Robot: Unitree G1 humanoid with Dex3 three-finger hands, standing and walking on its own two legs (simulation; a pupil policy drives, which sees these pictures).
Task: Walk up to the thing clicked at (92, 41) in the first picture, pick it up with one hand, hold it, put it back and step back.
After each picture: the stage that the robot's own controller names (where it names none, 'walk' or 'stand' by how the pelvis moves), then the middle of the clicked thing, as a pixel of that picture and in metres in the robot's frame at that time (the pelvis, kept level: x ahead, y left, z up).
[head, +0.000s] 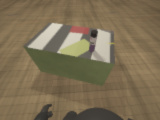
stand; (92, 41) +0.79 +0.00 -0.04
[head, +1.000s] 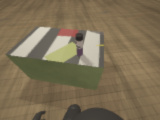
walk; (79, 45) +0.68 +0.17 -0.02
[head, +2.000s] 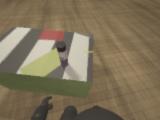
stand; (63, 55) +0.48 +0.25 -0.02
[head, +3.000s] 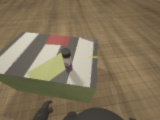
stand; (67, 61) +0.47 +0.22 -0.04
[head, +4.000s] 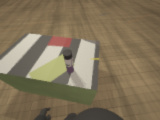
stand; (69, 62) +0.46 +0.21 -0.04
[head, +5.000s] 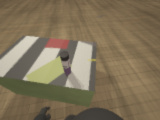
stand; (66, 64) +0.45 +0.23 -0.05
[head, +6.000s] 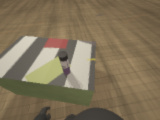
stand; (65, 64) +0.45 +0.24 -0.05
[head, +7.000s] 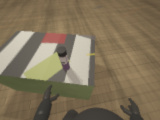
rise first; (64, 59) +0.46 +0.25 -0.04
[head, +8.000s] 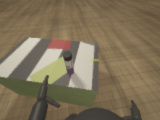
go down; (69, 64) +0.46 +0.22 -0.04
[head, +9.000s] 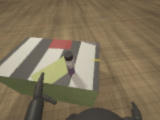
go down; (70, 64) +0.45 +0.22 -0.04
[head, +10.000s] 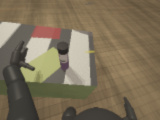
go down; (63, 57) +0.45 +0.20 +0.01
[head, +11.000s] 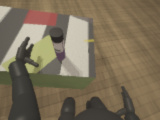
close in; (59, 46) +0.48 +0.21 +0.04
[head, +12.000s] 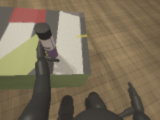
close; (48, 44) +0.49 +0.22 +0.07
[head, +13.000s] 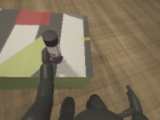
lift; (54, 50) +0.45 +0.20 +0.06
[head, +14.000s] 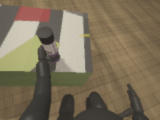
lift; (51, 48) +0.45 +0.22 +0.07
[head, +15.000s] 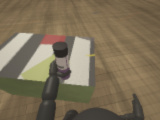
lift; (63, 63) +0.33 +0.18 +0.14
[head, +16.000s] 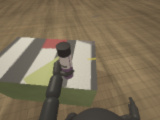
hold; (66, 63) +0.33 +0.17 +0.14
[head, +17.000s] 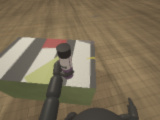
hold; (66, 63) +0.33 +0.16 +0.14
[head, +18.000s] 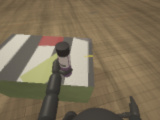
crouch; (65, 61) +0.35 +0.17 +0.12
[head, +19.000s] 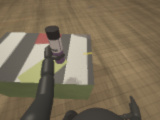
crouch; (56, 47) +0.44 +0.22 +0.15
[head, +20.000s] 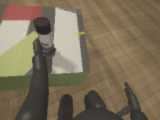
lower; (47, 41) +0.50 +0.21 +0.07
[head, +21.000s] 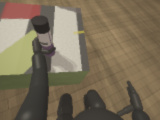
lower; (46, 40) +0.51 +0.22 +0.07
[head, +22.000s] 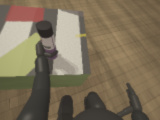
lower; (49, 43) +0.49 +0.21 +0.06
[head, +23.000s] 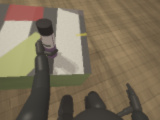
lower; (49, 42) +0.49 +0.21 +0.06
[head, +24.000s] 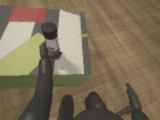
open; (53, 44) +0.48 +0.20 +0.06
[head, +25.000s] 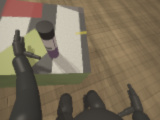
rise; (50, 43) +0.47 +0.20 +0.06
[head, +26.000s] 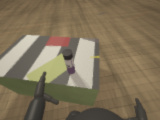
sink last; (69, 63) +0.44 +0.20 +0.00
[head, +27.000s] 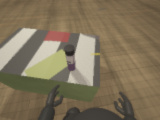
stand; (70, 59) +0.45 +0.19 +0.00
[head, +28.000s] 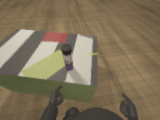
stand; (68, 59) +0.46 +0.20 +0.01
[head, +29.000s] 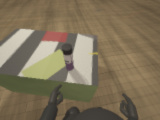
stand; (68, 58) +0.45 +0.20 +0.02
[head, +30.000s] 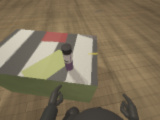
stand; (68, 58) +0.46 +0.20 +0.02
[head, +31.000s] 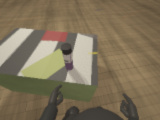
stand; (68, 58) +0.45 +0.20 +0.02
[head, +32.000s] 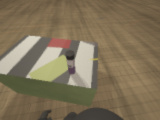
stand; (71, 63) +0.47 +0.19 -0.04
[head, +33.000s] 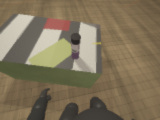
walk; (75, 48) +0.54 +0.13 -0.02
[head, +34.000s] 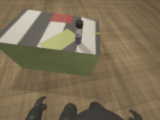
walk; (78, 33) +0.75 +0.17 -0.03
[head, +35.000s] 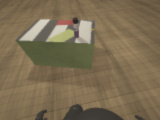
stand; (76, 28) +1.02 +0.28 -0.03
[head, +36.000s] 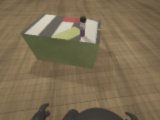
stand; (82, 27) +1.05 +0.18 -0.04
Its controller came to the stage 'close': yes
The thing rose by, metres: 0.20
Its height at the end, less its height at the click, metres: +0.00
